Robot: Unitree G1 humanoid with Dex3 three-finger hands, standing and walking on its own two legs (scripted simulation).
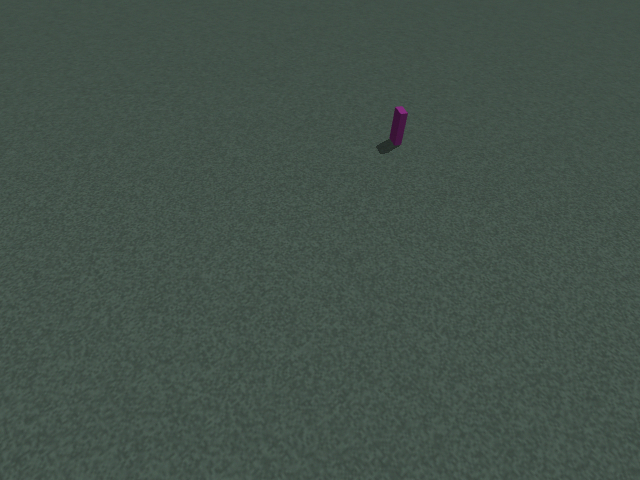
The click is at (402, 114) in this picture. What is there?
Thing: carton on end
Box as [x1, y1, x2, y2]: [389, 106, 407, 145]
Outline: 402,106 395,107 389,138 394,145 400,144 407,115 406,111
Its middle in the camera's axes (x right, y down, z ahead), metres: +0.43 -0.63 +2.13
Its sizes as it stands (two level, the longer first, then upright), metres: 0.075 0.040 0.194
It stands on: the floor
